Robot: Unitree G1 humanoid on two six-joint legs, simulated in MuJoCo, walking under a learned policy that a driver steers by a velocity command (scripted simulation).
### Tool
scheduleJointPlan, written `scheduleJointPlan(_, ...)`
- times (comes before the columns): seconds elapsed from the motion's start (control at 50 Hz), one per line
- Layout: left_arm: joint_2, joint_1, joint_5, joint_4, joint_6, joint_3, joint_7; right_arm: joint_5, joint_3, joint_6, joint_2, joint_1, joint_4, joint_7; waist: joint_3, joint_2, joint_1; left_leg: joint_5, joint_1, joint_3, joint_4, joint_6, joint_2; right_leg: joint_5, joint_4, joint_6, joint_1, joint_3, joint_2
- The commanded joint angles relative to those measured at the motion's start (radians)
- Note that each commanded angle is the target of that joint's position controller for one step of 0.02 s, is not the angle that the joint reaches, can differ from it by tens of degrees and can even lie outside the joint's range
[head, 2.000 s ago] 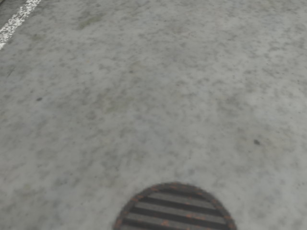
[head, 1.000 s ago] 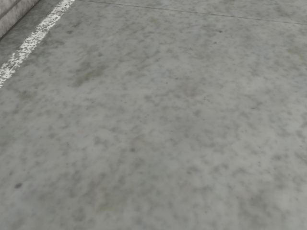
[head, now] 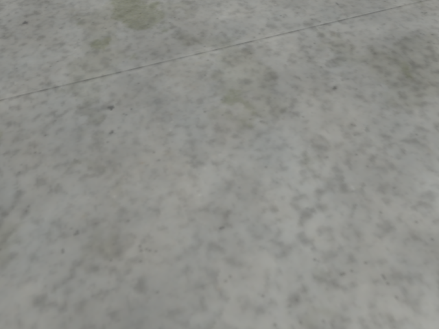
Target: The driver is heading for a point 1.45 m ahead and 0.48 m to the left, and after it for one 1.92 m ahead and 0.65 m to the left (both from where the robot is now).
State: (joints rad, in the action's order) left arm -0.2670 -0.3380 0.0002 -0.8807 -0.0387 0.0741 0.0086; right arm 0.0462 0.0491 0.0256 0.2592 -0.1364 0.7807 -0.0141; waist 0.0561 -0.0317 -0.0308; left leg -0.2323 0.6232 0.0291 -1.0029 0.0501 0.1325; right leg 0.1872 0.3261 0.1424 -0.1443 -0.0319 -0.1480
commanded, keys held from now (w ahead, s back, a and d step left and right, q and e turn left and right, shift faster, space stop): w+e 0.02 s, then w+q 0.08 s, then q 0.90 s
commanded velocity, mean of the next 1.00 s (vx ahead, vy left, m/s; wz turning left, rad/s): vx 0.17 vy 0.00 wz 0.30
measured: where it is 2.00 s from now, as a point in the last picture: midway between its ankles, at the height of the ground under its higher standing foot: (174, 302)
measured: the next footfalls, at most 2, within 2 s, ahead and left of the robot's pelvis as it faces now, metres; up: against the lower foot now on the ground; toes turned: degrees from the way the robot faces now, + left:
left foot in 0.28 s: +0.33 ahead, +0.11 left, +0.00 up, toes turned +1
right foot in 0.82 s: +0.32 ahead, -0.08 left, +0.00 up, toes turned +23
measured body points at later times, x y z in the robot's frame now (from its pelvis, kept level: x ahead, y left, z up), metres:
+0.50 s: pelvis +0.21 +0.05 -0.01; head +0.26 +0.07 +0.44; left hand +0.31 +0.31 -0.14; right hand +0.30 -0.22 -0.13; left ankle +0.29 +0.11 -0.74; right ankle +0.22 -0.10 -0.67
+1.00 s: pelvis +0.25 +0.00 +0.00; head +0.29 -0.02 +0.45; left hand +0.26 +0.30 -0.09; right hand +0.45 -0.24 -0.13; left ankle +0.19 +0.10 -0.66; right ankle +0.28 -0.09 -0.74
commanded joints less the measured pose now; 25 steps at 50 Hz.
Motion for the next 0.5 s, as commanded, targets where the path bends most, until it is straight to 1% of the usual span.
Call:
scheduleJointPlan(0.02, -0.148, -0.044, -0.001, 0.053, -0.019, 0.032, -0.003, -0.001, 0.014, -0.004, 0.073, 0.046, -0.069, -0.001, -0.015, 0.069, -0.002, 0.114, 0.070, -0.023, 0.109, 0.015, -0.021, -0.277, -0.133, 0.117, 0.036, -0.260, 0.260)
scheduleJointPlan(0.06, -0.134, -0.076, -0.001, 0.040, -0.024, 0.025, -0.005, -0.004, 0.007, 0.000, 0.063, 0.077, -0.074, -0.008, -0.019, 0.082, -0.019, 0.191, 0.076, -0.033, 0.202, 0.003, -0.028, -0.330, -0.132, 0.092, 0.095, -0.228, 0.259)
scheduleJointPlan(0.1, -0.119, -0.113, 0.003, 0.022, -0.031, 0.016, -0.009, -0.008, 0.000, 0.007, 0.054, 0.126, -0.086, -0.015, -0.012, 0.086, -0.043, 0.244, 0.064, -0.053, 0.277, -0.019, -0.037, -0.407, -0.129, 0.068, 0.141, -0.196, 0.264)
scheduleJointPlan(0.12, -0.113, -0.124, 0.006, 0.014, -0.032, 0.011, -0.012, -0.012, -0.003, 0.010, 0.051, 0.149, -0.092, -0.017, 0.001, 0.082, -0.051, 0.255, 0.053, -0.068, 0.313, -0.032, -0.049, -0.501, -0.115, 0.054, 0.158, -0.173, 0.265)
scheduleJointPlan(0.16, -0.107, -0.136, 0.014, -0.001, -0.031, 0.002, -0.020, -0.017, -0.012, 0.021, 0.039, 0.168, -0.097, -0.017, 0.006, 0.083, -0.058, 0.254, -0.013, -0.102, 0.386, -0.062, -0.084, -0.674, -0.073, 0.024, 0.175, -0.120, 0.261)
scheduleJointPlan(0.18, -0.107, -0.135, 0.019, -0.007, -0.031, -0.002, -0.023, -0.018, -0.013, 0.026, 0.039, 0.157, -0.092, -0.017, -0.001, 0.096, -0.052, 0.241, -0.061, -0.110, 0.412, -0.079, -0.104, -0.741, -0.050, 0.010, 0.183, -0.107, 0.266)
scheduleJointPlan(0.2, -0.113, -0.121, 0.022, -0.010, -0.032, -0.004, -0.027, -0.018, -0.010, 0.032, 0.050, 0.119, -0.080, -0.015, -0.014, 0.112, -0.031, 0.212, -0.119, -0.110, 0.430, -0.100, -0.125, -0.822, -0.015, -0.004, 0.191, -0.100, 0.273)
scheduleJointPlan(0.22, -0.123, -0.100, 0.025, -0.011, -0.034, -0.004, -0.033, -0.017, -0.003, 0.037, 0.073, 0.046, -0.053, -0.010, -0.040, 0.124, 0.003, 0.178, -0.192, -0.107, 0.445, -0.121, -0.153, -0.921, 0.045, -0.020, 0.206, -0.093, 0.277)
scheduleJointPlan(0.24, -0.136, -0.076, 0.028, -0.011, -0.035, -0.001, -0.038, -0.017, 0.006, 0.044, 0.095, -0.064, -0.012, -0.004, -0.078, 0.124, 0.051, 0.169, -0.283, -0.103, 0.483, -0.141, -0.182, -0.988, 0.153, -0.032, 0.222, -0.082, 0.271)
scheduleJointPlan(0.26, -0.150, -0.042, 0.021, -0.009, -0.036, 0.001, -0.038, -0.014, 0.010, 0.058, 0.101, -0.188, 0.030, 0.003, -0.119, 0.096, 0.121, 0.301, -0.419, -0.093, 0.594, -0.160, -0.174, -0.928, 0.319, -0.047, 0.194, -0.045, 0.240)
scheduleJointPlan(0.28, -0.133, -0.037, 0.011, 0.022, -0.044, -0.006, -0.040, -0.003, 0.024, 0.066, 0.162, -0.306, 0.058, 0.013, -0.218, 0.019, 0.153, 0.667, -0.654, 0.062, 0.535, -0.201, -0.018, -0.590, 0.565, -0.069, 0.031, -0.013, 0.183)
scheduleJointPlan(0.3, -0.040, -0.204, -0.023, 0.023, -0.039, -0.018, -0.040, -0.005, 0.046, 0.057, 0.256, -0.288, 0.046, 0.007, -0.355, -0.229, 0.053, 1.264, -0.921, 0.445, 0.456, -0.424, 0.291, 0.356, 0.962, -0.128, -0.270, 0.051, 0.003)
scheduleJointPlan(0.32, -0.109, -0.188, 0.013, 0.006, -0.025, -0.011, -0.043, -0.062, 0.043, 0.044, 0.208, -0.273, 0.039, -0.005, -0.417, -0.089, 0.057, 1.258, -0.889, 0.519, 0.530, -0.455, 0.268, 0.352, 1.033, -0.127, -0.317, -0.035, 0.033)
scheduleJointPlan(0.34, -0.115, -0.090, 0.024, 0.024, -0.019, -0.009, -0.040, -0.068, 0.038, 0.036, 0.171, -0.179, 0.016, -0.005, -0.286, -0.031, 0.049, 1.071, -0.770, 0.410, 0.565, -0.431, 0.215, 0.287, 1.047, -0.132, -0.368, -0.053, 0.079)
scheduleJointPlan(0.36, -0.110, -0.025, 0.033, 0.038, -0.016, -0.012, -0.035, -0.061, 0.025, 0.026, 0.119, -0.116, 0.003, -0.002, -0.187, 0.018, 0.040, 0.925, -0.652, 0.338, 0.614, -0.391, 0.153, 0.247, 0.998, -0.136, -0.390, -0.046, 0.112)
scheduleJointPlan(0.38, -0.106, 0.014, 0.036, 0.053, -0.005, -0.012, -0.030, -0.058, 0.019, 0.020, 0.101, -0.104, 0.005, 0.005, -0.133, 0.023, 0.030, 0.851, -0.573, 0.294, 0.650, -0.362, 0.109, 0.227, 0.955, -0.143, -0.388, -0.043, 0.136)
scheduleJointPlan(0.4, -0.095, 0.007, 0.040, 0.061, 0.013, -0.015, -0.025, -0.058, 0.018, 0.012, 0.097, -0.106, 0.015, 0.010, -0.119, 0.007, 0.008, 0.789, -0.498, 0.259, 0.676, -0.339, 0.072, 0.213, 0.902, -0.154, -0.346, -0.039, 0.147)
scheduleJointPlan(0.42, -0.081, -0.004, 0.038, 0.062, 0.029, -0.017, -0.024, -0.053, 0.020, 0.008, 0.106, -0.113, 0.021, 0.009, -0.122, -0.006, -0.003, 0.746, -0.449, 0.242, 0.686, -0.324, 0.052, 0.210, 0.861, -0.162, -0.308, -0.031, 0.145)
scheduleJointPlan(0.46, -0.063, -0.009, 0.034, 0.067, 0.049, -0.023, -0.027, -0.041, 0.033, 0.002, 0.139, -0.114, 0.018, 0.007, -0.143, -0.020, -0.012, 0.661, -0.390, 0.229, 0.696, -0.315, 0.027, 0.208, 0.806, -0.177, -0.277, -0.013, 0.135)
scheduleJointPlan(0.5, -0.065, 0.027, 0.034, 0.081, 0.062, -0.023, -0.032, -0.035, 0.043, -0.010, 0.160, -0.111, 0.009, 0.007, -0.141, -0.038, -0.004, 0.468, -0.349, 0.246, 0.717, -0.304, 0.007, 0.197, 0.737, -0.186, -0.288, -0.007, 0.140)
